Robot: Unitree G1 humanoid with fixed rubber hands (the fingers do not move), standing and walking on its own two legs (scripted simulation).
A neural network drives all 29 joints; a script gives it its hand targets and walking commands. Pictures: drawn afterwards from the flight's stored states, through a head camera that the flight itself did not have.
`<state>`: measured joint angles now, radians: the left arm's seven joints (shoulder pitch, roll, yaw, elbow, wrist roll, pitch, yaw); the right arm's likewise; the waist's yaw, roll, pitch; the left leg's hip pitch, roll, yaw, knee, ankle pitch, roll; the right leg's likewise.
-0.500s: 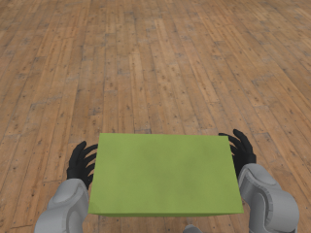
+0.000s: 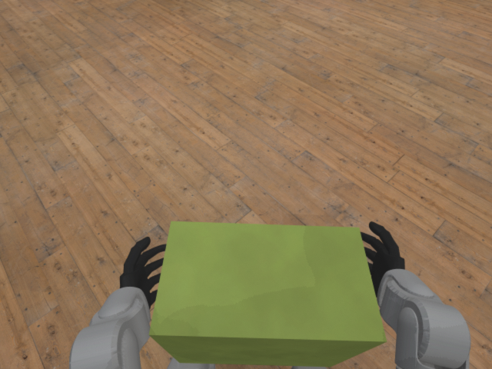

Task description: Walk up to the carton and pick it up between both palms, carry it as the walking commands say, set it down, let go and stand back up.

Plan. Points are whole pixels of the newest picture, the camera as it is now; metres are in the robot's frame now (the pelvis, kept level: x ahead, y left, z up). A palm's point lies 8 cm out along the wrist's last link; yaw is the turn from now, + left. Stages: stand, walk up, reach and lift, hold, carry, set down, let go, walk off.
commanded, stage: carry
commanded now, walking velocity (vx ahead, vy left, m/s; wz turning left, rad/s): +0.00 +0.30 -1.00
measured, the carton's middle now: (259, 302) +0.22 -0.01 -0.01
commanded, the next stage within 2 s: none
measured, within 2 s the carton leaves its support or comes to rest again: neither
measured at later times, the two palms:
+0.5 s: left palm (84, 274) +0.24 +0.22 +0.08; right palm out of the picture +0.08 -0.09 +0.08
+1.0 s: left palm (56, 252) +0.29 +0.28 +0.07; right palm out of the picture +0.01 +0.06 +0.07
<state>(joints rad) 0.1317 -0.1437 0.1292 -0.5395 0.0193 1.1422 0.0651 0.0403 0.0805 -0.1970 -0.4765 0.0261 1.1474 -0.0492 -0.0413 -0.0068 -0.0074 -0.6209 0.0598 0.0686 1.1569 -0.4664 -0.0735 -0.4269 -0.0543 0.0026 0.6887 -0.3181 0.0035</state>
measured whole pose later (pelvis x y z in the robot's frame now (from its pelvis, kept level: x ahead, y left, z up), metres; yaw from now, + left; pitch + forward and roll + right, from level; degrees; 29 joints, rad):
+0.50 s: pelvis -0.04 +0.18 +0.00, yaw -30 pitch +5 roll +2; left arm 0.09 -0.11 0.15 -0.64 -0.02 1.16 0.06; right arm 0.08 0.13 -0.19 -0.59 -0.01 1.09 -0.02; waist 0.04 -0.04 -0.06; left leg -0.41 0.12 0.35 0.67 -0.32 0.05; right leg -0.44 -0.06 -0.13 0.83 -0.47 0.01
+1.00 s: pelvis +0.01 +0.35 +0.00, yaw -57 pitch +5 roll +1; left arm 0.13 -0.08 0.16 -0.67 0.00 1.16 0.04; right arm 0.06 0.13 -0.14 -0.53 0.00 1.08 -0.04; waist 0.05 -0.06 -0.01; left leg -0.45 0.09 0.10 0.63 -0.25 -0.04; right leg -0.68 -0.01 0.14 0.98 -0.47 0.09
